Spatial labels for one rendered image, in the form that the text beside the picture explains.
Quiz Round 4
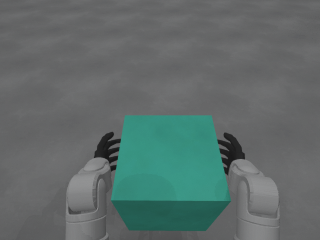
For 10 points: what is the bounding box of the right robot forearm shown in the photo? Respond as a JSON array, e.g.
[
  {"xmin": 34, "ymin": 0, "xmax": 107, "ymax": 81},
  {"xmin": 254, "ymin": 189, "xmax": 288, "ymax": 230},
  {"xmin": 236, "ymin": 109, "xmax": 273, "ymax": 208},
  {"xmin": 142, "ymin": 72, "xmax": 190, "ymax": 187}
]
[{"xmin": 228, "ymin": 159, "xmax": 280, "ymax": 240}]

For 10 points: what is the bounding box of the robot left hand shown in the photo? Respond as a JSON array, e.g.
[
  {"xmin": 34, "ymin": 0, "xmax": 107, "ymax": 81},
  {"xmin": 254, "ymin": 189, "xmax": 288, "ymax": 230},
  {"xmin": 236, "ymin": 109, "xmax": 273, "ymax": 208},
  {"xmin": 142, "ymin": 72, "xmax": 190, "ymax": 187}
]
[{"xmin": 94, "ymin": 132, "xmax": 121, "ymax": 172}]

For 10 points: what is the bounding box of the carton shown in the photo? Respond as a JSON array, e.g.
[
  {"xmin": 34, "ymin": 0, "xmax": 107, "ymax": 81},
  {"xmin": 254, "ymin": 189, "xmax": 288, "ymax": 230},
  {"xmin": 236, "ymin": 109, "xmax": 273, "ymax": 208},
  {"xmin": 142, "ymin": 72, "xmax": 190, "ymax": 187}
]
[{"xmin": 111, "ymin": 115, "xmax": 231, "ymax": 231}]

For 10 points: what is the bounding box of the left robot forearm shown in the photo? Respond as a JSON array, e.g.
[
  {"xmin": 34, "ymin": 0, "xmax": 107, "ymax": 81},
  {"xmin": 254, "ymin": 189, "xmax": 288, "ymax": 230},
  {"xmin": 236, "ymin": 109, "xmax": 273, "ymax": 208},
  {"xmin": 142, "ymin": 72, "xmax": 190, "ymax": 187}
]
[{"xmin": 65, "ymin": 157, "xmax": 112, "ymax": 240}]

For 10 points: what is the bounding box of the robot right hand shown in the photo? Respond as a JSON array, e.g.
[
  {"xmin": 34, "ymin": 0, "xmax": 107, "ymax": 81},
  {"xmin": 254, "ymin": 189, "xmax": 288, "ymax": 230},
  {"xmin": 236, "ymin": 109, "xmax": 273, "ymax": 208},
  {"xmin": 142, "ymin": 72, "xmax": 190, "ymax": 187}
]
[{"xmin": 217, "ymin": 132, "xmax": 245, "ymax": 175}]

